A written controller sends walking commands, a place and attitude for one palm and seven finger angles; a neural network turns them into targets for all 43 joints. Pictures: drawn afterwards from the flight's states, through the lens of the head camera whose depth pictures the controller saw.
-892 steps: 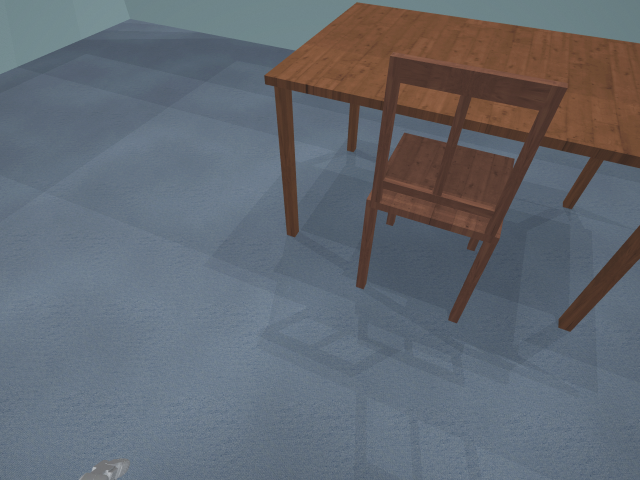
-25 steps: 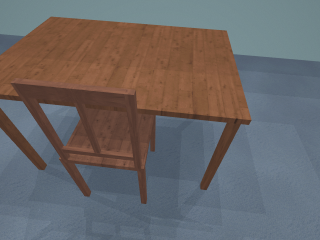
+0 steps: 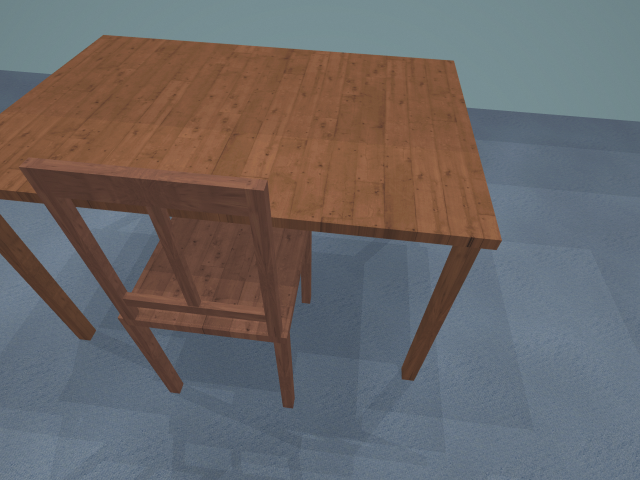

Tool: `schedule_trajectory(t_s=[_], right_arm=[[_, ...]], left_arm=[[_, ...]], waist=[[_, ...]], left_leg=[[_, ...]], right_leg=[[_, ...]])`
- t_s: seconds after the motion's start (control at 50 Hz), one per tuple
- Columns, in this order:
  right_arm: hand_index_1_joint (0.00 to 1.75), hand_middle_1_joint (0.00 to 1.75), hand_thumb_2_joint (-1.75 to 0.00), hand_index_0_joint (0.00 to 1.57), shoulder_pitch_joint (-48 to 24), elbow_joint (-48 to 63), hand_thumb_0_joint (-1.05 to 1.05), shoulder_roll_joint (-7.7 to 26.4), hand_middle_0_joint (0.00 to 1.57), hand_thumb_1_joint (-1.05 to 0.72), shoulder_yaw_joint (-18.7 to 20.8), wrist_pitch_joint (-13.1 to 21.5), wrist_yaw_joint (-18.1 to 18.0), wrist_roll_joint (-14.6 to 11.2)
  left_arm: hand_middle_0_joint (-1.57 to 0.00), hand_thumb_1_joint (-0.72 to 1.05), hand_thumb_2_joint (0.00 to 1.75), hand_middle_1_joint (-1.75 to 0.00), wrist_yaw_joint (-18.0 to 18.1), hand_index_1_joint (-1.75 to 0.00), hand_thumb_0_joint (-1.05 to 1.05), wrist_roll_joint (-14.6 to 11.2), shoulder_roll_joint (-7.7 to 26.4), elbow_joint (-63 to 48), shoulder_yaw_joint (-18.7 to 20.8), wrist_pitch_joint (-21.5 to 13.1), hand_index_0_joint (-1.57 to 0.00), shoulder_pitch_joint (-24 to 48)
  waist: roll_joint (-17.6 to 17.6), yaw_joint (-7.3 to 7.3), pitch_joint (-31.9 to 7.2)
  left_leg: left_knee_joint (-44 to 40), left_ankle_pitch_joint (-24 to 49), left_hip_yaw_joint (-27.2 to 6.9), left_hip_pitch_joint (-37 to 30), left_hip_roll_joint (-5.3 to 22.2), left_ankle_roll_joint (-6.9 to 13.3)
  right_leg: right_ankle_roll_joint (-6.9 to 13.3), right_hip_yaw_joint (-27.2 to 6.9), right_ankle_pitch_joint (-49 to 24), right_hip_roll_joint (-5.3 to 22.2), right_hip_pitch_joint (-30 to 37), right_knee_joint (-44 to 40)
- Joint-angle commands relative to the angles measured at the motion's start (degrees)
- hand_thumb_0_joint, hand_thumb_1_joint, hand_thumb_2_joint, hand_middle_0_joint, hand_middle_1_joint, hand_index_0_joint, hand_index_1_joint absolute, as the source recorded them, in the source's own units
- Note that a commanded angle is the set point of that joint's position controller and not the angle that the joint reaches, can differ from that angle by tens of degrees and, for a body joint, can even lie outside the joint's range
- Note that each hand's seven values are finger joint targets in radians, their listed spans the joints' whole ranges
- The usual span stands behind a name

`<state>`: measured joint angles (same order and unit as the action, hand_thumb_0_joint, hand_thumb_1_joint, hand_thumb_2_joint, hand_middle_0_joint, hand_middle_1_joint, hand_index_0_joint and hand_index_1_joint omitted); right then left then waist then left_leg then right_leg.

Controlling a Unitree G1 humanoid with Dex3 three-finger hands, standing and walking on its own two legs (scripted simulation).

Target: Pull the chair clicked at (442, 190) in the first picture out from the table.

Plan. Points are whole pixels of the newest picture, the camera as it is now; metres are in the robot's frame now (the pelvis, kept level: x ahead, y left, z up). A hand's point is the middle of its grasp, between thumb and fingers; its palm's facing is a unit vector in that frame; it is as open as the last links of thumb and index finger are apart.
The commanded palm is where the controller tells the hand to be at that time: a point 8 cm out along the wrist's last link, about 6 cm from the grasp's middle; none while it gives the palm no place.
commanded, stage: look again from close up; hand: left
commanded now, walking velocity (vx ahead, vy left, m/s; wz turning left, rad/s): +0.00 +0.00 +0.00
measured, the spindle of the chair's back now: (177, 260) +0.49 +0.30 -0.09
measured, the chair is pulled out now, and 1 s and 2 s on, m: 0.00 0.00 0.00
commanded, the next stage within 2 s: raise the hand toward the chair's back in 0.44 s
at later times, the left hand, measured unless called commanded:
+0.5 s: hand out of the picture -0.03 +0.15 -0.18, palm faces +0.06 -0.98 -0.16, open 7.4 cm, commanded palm none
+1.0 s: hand out of the picture +0.14 +0.15 -0.09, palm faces -0.04 -1.00 +0.05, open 9.5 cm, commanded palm +0.12 +0.22 -0.07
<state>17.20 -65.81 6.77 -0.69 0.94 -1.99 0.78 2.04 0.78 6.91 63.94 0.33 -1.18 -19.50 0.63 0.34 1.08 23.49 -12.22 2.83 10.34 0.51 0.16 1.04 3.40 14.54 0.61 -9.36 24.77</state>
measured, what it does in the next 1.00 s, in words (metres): lowers itself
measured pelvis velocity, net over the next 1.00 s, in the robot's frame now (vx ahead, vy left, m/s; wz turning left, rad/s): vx -0.04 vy -0.01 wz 0.01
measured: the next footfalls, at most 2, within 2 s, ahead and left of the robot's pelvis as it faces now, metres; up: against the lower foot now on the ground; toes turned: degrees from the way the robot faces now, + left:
none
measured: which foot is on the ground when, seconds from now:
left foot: down 0.00-1.00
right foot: down 0.00-1.00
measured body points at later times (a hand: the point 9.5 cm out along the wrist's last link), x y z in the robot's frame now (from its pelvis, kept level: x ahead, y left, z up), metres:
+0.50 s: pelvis +0.00 -0.01 +0.00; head +0.00 -0.01 +0.45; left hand -0.03 +0.20 -0.16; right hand -0.01 -0.22 -0.16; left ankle +0.00 +0.12 -0.74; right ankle -0.01 -0.10 -0.74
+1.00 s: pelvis -0.04 -0.01 -0.10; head +0.00 +0.02 +0.35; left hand +0.13 +0.20 -0.09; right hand +0.21 -0.25 -0.11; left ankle +0.01 +0.12 -0.74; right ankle -0.01 -0.10 -0.74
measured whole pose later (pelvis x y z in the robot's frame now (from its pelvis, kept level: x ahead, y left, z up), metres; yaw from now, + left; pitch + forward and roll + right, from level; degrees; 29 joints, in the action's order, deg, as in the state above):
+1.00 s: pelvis -0.04 -0.01 -0.10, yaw +1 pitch +11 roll +1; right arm 6.9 -27.0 15.6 4.0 12.9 1.8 0.4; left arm -17.0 -10.6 8.8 7.6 3.7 -27.7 -27.1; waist 4.8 0.9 -8.3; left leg 66.9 -28.9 2.1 49.2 1.4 -0.3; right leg 2.2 3.4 31.7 1.9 -47.9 68.6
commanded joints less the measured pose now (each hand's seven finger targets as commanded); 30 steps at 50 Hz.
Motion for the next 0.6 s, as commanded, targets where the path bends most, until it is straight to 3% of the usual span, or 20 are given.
schedule_trajectory(t_s=[0.0, 0.5, 0.52, 0.54, 0.56, 0.58], right_arm=[[0.3, 0.3, -0.9, 0.2, 3.71, 1.32, 0.0, 4.94, 0.2, -0.9, 0.92, 0.92, -0.19, -0.25], [0.3, 0.3, -0.9, 0.2, 3.15, 1.52, 0.0, 5.22, 0.2, -0.9, 0.88, 0.66, -0.14, -0.21], [0.3, 0.3, -0.9, 0.2, -4.08, 5.59, 0.0, 7.02, 0.2, -0.9, 1.1, 1.03, 0.77, -0.58], [0.3, 0.3, -0.9, 0.2, -5.09, 23.23, 0.0, 19.55, 0.2, -0.9, 4.86, 8.3, -4.85, -1.07], [0.3, 0.3, -0.9, 0.2, -7.47, 22.26, 0.0, 13.95, 0.2, -0.9, 0.76, 14.37, -5.59, -0.92], [0.3, 0.3, -0.9, 0.2, -3.84, 20.38, 0.0, 13.46, 0.2, -0.9, 0.38, 17.01, -3.69, -1.15]], left_arm=[[-0.2, 0.9, 0.9, -0.3, 0.19, -0.3, 0.0, -0.02, 5.23, -1.14, 0.75, -0.72, -0.2, -5.43], [-0.2, 0.9, 0.9, -0.3, 0.01, -0.3, 0.0, -0.04, 6.06, -1.12, 0.87, -0.75, -0.2, -5.13], [-0.2, 0.9, 0.9, -0.3, 2.16, -0.3, 0.0, 0.7, 6.77, 0.67, 0.14, -1.87, -0.2, -7.91], [-0.2, 0.88, 0.89, -0.3, 1.31, -0.3, 0.0, -13.02, 25.33, -84.12, 9.39, -11.89, -0.2, 34.34], [-0.2, 0.85, 0.88, -0.29, 3.08, -0.29, 0.0, -7.33, 16.54, -75.12, 3.75, -9.12, -0.2, 19.2], [-0.19, 0.83, 0.87, -0.29, 4.38, -0.29, 0.0, -6.75, 8.59, -59.96, 0.25, -6.39, -0.19, 9.02]], waist=[[-0.58, 0.27, 3.42], [-0.03, 0.35, 4.55], [0.08, 2.46, 6.13], [-14.0, -6.57, -15.23], [-18.13, -1.59, -16.51], [-11.89, -0.78, -13.49]], left_leg=[[-3.87, 5.99, -5.01, 1.13, 4.87, 1.11], [-3.69, 4.29, -4.82, 1.75, 4.59, 0.59], [8.6, 1.73, -2.46, 6.03, 4.58, -1.01], [3.39, 7.61, -1.92, -9.95, 0.06, 0.4], [-0.32, 11.78, 0.21, -10.04, 0.35, 0.95], [-0.57, 9.38, 0.45, -4.29, 0.52, 0.59]], right_leg=[[1.13, -5.59, -5.85, 5.42, -2.77, -5.54], [1.21, -5.91, -2.81, 5.62, -3.7, -7.01], [-0.59, -10.5, -22.52, 9.13, -4.77, -7.07], [-1.09, -6.43, -19.0, 4.57, -2.27, -4.84], [1.98, -4.07, -12.78, 2.6, 1.86, -0.09], [2.07, -1.83, -6.83, 1.03, -1.14, -0.02]])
